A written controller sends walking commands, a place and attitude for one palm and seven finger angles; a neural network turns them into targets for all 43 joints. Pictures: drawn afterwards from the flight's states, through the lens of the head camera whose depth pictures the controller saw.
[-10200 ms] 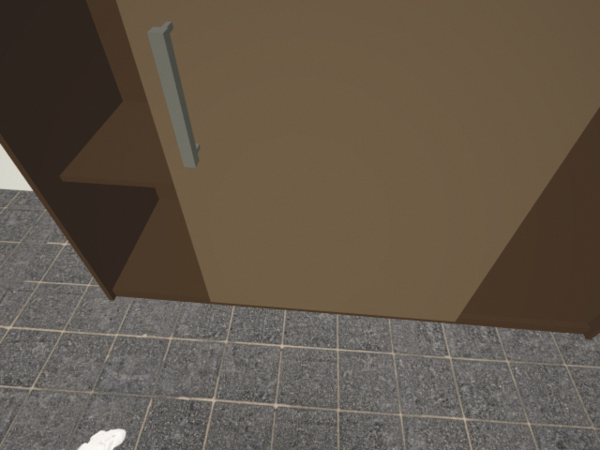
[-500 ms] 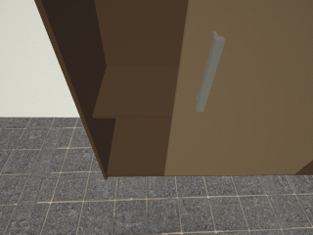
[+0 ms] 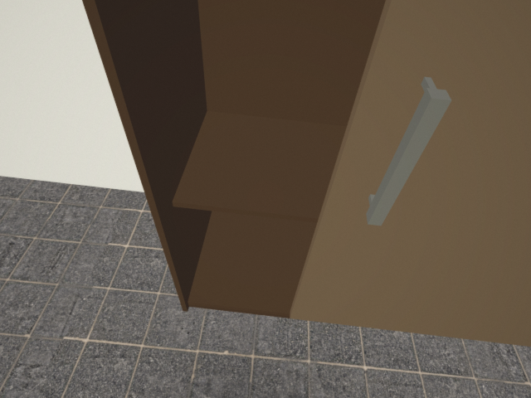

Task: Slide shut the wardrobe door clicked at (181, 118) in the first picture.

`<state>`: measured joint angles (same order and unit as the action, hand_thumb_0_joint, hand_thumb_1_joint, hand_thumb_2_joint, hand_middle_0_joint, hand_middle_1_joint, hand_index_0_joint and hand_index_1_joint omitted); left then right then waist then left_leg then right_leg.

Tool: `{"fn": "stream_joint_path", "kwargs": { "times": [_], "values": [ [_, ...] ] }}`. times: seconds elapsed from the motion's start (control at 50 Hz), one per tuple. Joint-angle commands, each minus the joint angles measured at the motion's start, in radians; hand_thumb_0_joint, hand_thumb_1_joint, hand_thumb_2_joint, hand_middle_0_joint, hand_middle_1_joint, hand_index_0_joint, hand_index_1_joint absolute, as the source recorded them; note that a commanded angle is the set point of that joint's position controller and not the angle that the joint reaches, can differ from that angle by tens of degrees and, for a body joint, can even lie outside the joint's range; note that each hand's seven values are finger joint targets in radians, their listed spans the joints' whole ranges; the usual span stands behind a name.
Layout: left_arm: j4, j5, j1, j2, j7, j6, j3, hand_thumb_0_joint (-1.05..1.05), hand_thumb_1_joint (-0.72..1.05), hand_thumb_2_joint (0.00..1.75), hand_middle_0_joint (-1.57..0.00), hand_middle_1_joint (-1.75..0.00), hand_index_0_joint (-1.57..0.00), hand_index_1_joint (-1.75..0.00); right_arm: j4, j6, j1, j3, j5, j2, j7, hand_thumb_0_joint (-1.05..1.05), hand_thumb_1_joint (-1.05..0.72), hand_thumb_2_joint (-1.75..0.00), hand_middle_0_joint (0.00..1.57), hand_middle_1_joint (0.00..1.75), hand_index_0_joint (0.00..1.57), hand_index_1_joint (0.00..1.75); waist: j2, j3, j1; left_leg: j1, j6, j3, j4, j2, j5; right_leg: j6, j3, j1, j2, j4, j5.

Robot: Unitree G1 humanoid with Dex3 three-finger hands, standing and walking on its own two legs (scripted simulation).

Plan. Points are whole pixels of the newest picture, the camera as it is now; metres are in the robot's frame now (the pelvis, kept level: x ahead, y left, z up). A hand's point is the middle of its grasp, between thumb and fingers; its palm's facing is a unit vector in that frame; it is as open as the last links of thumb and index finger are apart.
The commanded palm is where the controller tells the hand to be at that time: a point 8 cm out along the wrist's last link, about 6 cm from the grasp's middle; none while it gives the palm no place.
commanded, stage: come to a stop and stand still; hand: right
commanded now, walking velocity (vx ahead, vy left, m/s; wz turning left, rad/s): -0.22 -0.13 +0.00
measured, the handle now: (397, 160) +0.49 -0.18 +0.12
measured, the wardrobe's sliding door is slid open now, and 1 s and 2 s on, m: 0.39 0.39 0.39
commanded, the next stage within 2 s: look again from close up in 1.26 s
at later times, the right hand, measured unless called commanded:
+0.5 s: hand out of the picture -0.05 -0.23 -0.16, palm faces +0.07 +0.98 -0.19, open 7.4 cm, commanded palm none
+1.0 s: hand out of the picture -0.07 -0.12 -0.16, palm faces +0.07 +0.98 -0.18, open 7.3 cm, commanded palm none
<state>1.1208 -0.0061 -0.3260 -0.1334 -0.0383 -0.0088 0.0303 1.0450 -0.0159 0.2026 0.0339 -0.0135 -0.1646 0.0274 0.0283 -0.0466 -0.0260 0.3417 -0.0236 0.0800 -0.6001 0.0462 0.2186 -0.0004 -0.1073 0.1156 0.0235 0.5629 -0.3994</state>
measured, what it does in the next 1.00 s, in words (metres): steps on the spot: right foot, then left foot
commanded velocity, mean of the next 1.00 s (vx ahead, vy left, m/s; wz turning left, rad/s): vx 0.03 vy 0.02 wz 0.00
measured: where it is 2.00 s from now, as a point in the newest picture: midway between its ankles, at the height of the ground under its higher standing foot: outside the picture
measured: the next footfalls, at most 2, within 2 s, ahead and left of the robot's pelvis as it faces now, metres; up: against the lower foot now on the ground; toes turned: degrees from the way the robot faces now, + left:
right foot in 0.28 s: -0.03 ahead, -0.10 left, +0.00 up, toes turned -2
left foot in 0.68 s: -0.03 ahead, +0.09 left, +0.00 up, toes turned +3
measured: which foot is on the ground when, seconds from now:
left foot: down 0.00-0.30, up 0.32-0.66, down 0.68-1.00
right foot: down 0.00-0.00, up 0.02-0.26, down 0.28-1.00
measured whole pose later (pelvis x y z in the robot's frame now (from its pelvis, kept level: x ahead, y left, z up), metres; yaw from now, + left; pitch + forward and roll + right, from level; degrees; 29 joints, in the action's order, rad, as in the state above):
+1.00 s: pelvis -0.06 +0.03 +0.01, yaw -1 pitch -2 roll -1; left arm 1.17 -0.02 -0.33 -0.11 -0.05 -0.01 0.01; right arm 1.16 -0.01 0.31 0.01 0.00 -0.10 0.04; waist 0.03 -0.02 -0.01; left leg 0.14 -0.09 0.09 -0.42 -0.06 0.25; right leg 0.06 -0.01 0.14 0.08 0.41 -0.23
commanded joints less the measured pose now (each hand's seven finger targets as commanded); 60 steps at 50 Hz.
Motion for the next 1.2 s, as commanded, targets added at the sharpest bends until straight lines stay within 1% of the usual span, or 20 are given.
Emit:
{"fn": "stream_joint_path", "kwargs": {
  "times": [0.0, 0.06, 0.1, 0.2, 0.22, 0.24, 0.26, 0.28, 0.3, 0.32, 0.38, 0.5, 0.58, 0.62, 0.66, 0.68, 0.72, 0.82, 0.98, 1.18],
  "values": [
    [-0.047, 0.003, -0.069, -0.06, -0.006, -0.017, 0.026, 0.0, 0.9, 0.9, -0.2, -0.3, -0.2, -0.3, -0.014, 0.002, 0.12, 0.036, -0.003, -0.167, 0.022, 0.0, -0.9, -0.9, 0.2, 0.3, 0.2, 0.3, -0.263, 0.105, 0.049, -0.222, -0.197, -0.262, 0.182, 0.318, -0.89, 0.014, 0.066, 0.172, 0.004, 0.263, -0.182],
    [-0.067, 0.001, -0.026, -0.061, 0.0, -0.031, 0.034, 0.0, 0.9, 0.9, -0.2, -0.3, -0.2, -0.3, -0.05, 0.017, 0.05, 0.05, -0.014, -0.172, 0.029, 0.0, -0.9, -0.9, 0.2, 0.3, 0.2, 0.3, -0.207, 0.107, 0.053, -0.187, -0.21, -0.257, 0.21, 0.321, -0.717, 0.015, 0.123, 0.221, -0.008, 0.393, -0.191],
    [-0.072, 0.0, -0.035, -0.052, 0.008, -0.035, 0.033, 0.0, 0.9, 0.9, -0.2, -0.3, -0.2, -0.3, -0.072, 0.024, 0.01, 0.058, -0.019, -0.178, 0.032, 0.0, -0.9, -0.9, 0.2, 0.3, 0.2, 0.3, -0.158, 0.123, 0.042, -0.161, -0.184, -0.233, 0.226, 0.301, -0.582, 0.02, 0.116, 0.2, -0.006, 0.339, -0.152],
    [-0.067, -0.006, -0.13, -0.038, 0.02, -0.02, 0.031, 0.0, 0.9, 0.9, -0.2, -0.3, -0.2, -0.3, -0.097, 0.04, -0.05, 0.065, -0.021, -0.17, 0.023, 0.0, -0.9, -0.9, 0.2, 0.3, 0.2, 0.3, -0.213, 0.139, 0.003, -0.032, -0.095, -0.195, 0.261, 0.208, 0.009, 0.012, 0.057, 0.044, -0.026, 0.027, 0.052],
    [-0.055, -0.007, -0.164, -0.039, 0.02, -0.012, 0.028, 0.0, 0.9, 0.9, -0.2, -0.3, -0.2, -0.3, -0.103, 0.045, -0.062, 0.059, -0.015, -0.155, 0.02, 0.0, -0.9, -0.9, 0.2, 0.3, 0.2, 0.3, -0.184, 0.128, -0.013, 0.04, -0.058, -0.175, 0.237, 0.173, 0.155, 0.007, 0.055, -0.031, -0.027, -0.088, 0.107],
    [-0.056, -0.013, -0.162, -0.068, 0.018, -0.003, 0.028, 0.0, 0.9, 0.9, -0.2, -0.3, -0.2, -0.3, -0.103, 0.05, -0.054, 0.046, -0.006, -0.113, 0.015, 0.0, -0.9, -0.9, 0.2, 0.3, 0.2, 0.3, -0.049, 0.091, -0.012, 0.118, -0.02, -0.135, 0.151, 0.104, 0.267, -0.008, 0.15, -0.025, 0.026, -0.199, 0.031],
    [-0.075, -0.027, -0.123, -0.129, 0.015, 0.006, 0.038, 0.0, 0.9, 0.9, -0.2, -0.3, -0.2, -0.3, -0.107, 0.056, -0.045, 0.035, 0.004, -0.052, 0.007, 0.0, -0.9, -0.9, 0.2, 0.3, 0.2, 0.3, 0.195, 0.016, -0.009, 0.159, 0.03, -0.05, -0.011, 0.002, 0.274, -0.054, 0.393, 0.109, 0.192, -0.39, -0.212],
    [-0.119, -0.029, -0.018, -0.152, 0.006, 0.007, 0.036, 0.0, 0.9, 0.9, -0.2, -0.3, -0.2, -0.3, -0.102, 0.055, -0.042, 0.033, 0.0, -0.054, 0.002, 0.0, -0.9, -0.9, 0.2, 0.3, 0.2, 0.3, 0.235, -0.071, 0.018, 0.097, 0.032, -0.059, -0.131, -0.026, 0.19, -0.096, 0.476, 0.292, 0.277, -0.503, -0.328],
    [-0.132, -0.029, 0.058, -0.16, 0.003, 0.012, 0.032, 0.0, 0.9, 0.9, -0.2, -0.3, -0.2, -0.3, -0.077, 0.061, -0.027, 0.038, -0.01, -0.066, -0.001, 0.0, -0.9, -0.9, 0.2, 0.3, 0.2, 0.3, 0.253, -0.091, 0.035, 0.046, 0.03, -0.113, -0.221, -0.009, 0.163, -0.108, 0.47, 0.37, 0.277, -0.527, -0.336],
    [-0.131, -0.029, 0.08, -0.144, 0.0, 0.015, 0.027, 0.0, 0.9, 0.9, -0.2, -0.3, -0.2, -0.3, -0.055, 0.065, -0.005, 0.045, -0.016, -0.074, -0.007, 0.0, -0.9, -0.9, 0.2, 0.3, 0.2, 0.3, 0.196, -0.113, 0.05, 0.055, 0.03, -0.128, -0.298, -0.021, 0.129, -0.098, 0.415, 0.369, 0.243, -0.51, -0.288],
    [-0.116, -0.019, 0.034, -0.134, -0.006, 0.029, 0.023, 0.0, 0.9, 0.9, -0.2, -0.3, -0.2, -0.3, -0.019, 0.047, 0.068, 0.041, -0.018, -0.072, -0.021, 0.0, -0.9, -0.9, 0.2, 0.3, 0.2, 0.3, 0.045, -0.12, 0.05, 0.184, 0.04, -0.107, -0.396, -0.032, 0.093, -0.113, 0.323, 0.192, 0.213, -0.454, -0.145],
    [-0.061, -0.023, -0.103, -0.128, -0.018, 0.036, 0.025, 0.0, 0.9, 0.9, -0.2, -0.3, -0.2, -0.3, -0.028, 0.032, 0.03, 0.021, -0.008, -0.048, -0.023, 0.0, -0.9, -0.9, 0.2, 0.3, 0.2, 0.3, 0.078, -0.052, -0.025, 0.199, 0.055, -0.082, -0.199, 0.002, 0.167, -0.164, 0.314, -0.074, 0.251, -0.373, 0.219],
    [-0.038, -0.021, -0.087, -0.139, -0.018, 0.029, 0.024, 0.0, 0.9, 0.9, -0.2, -0.3, -0.2, -0.3, -0.002, 0.026, 0.071, 0.007, 0.003, -0.02, -0.018, 0.0, -0.9, -0.9, 0.2, 0.3, 0.2, 0.3, 0.101, 0.009, -0.011, 0.003, 0.043, -0.048, 0.045, -0.019, 0.187, -0.162, 0.272, -0.051, 0.231, -0.271, 0.49],
    [-0.028, -0.01, -0.065, -0.125, -0.016, 0.028, 0.021, 0.0, 0.9, 0.9, -0.2, -0.3, -0.2, -0.3, 0.044, 0.016, 0.166, 0.006, 0.004, -0.017, -0.011, 0.0, -0.9, -0.9, 0.2, 0.3, 0.2, 0.3, 0.07, 0.054, 0.031, -0.178, 0.043, -0.037, 0.238, -0.015, -0.054, -0.107, 0.211, 0.03, 0.179, -0.196, 0.447],
    [-0.025, 0.005, -0.065, -0.05, -0.009, 0.031, 0.003, 0.0, 0.9, 0.9, -0.2, -0.3, -0.2, -0.3, 0.072, -0.003, 0.184, 0.004, 0.003, -0.073, 0.004, 0.0, -0.9, -0.9, 0.2, 0.3, 0.2, 0.3, -0.101, 0.058, 0.021, -0.294, -0.001, -0.197, 0.292, 0.123, -0.193, -0.021, 0.115, 0.155, 0.07, -0.132, 0.223],
    [-0.024, 0.003, -0.057, -0.025, -0.002, 0.026, -0.007, 0.0, 0.9, 0.9, -0.2, -0.3, -0.2, -0.3, 0.073, -0.004, 0.163, 0.0, 0.006, -0.089, 0.006, 0.0, -0.9, -0.9, 0.2, 0.3, 0.2, 0.3, -0.157, 0.005, 0.014, -0.236, -0.031, -0.203, 0.305, 0.168, -0.197, -0.005, 0.085, 0.165, 0.033, -0.142, 0.116],
    [-0.001, -0.011, -0.069, -0.028, -0.004, 0.013, -0.008, 0.0, 0.9, 0.9, -0.2, -0.3, -0.2, -0.3, 0.076, -0.011, 0.134, -0.002, 0.009, -0.069, 0.005, 0.0, -0.9, -0.9, 0.2, 0.3, 0.2, 0.3, -0.226, -0.034, 0.004, -0.092, -0.052, -0.208, 0.341, 0.136, -0.058, 0.001, 0.086, 0.064, 0.04, -0.142, 0.154],
    [0.038, -0.01, -0.086, -0.023, -0.008, 0.016, -0.018, 0.0, 0.9, 0.9, -0.2, -0.3, -0.2, -0.3, 0.091, -0.008, 0.154, -0.012, 0.014, -0.035, 0.012, 0.0, -0.9, -0.9, 0.2, 0.3, 0.2, 0.3, -0.055, -0.081, 0.016, -0.11, -0.025, -0.148, 0.309, 0.07, -0.11, 0.0, 0.11, 0.051, 0.07, -0.199, 0.276],
    [0.037, -0.01, -0.085, -0.022, -0.011, 0.003, -0.016, 0.0, 0.9, 0.9, -0.2, -0.3, -0.2, -0.3, 0.093, -0.007, 0.173, -0.006, 0.01, -0.043, 0.017, 0.0, -0.9, -0.9, 0.2, 0.3, 0.2, 0.3, -0.077, -0.068, 0.02, -0.135, -0.008, -0.166, 0.37, 0.077, -0.044, 0.007, 0.092, 0.051, 0.058, -0.172, 0.219],
    [0.03, -0.009, -0.085, -0.023, -0.018, 0.006, -0.016, 0.0, 0.9, 0.9, -0.2, -0.3, -0.2, -0.3, 0.096, -0.009, 0.193, -0.004, 0.01, -0.022, 0.02, 0.0, -0.9, -0.9, 0.2, 0.3, 0.2, 0.3, -0.045, -0.07, 0.022, -0.151, 0.001, -0.158, 0.366, 0.072, -0.114, 0.006, 0.098, 0.044, 0.066, -0.175, 0.244]
  ]
}}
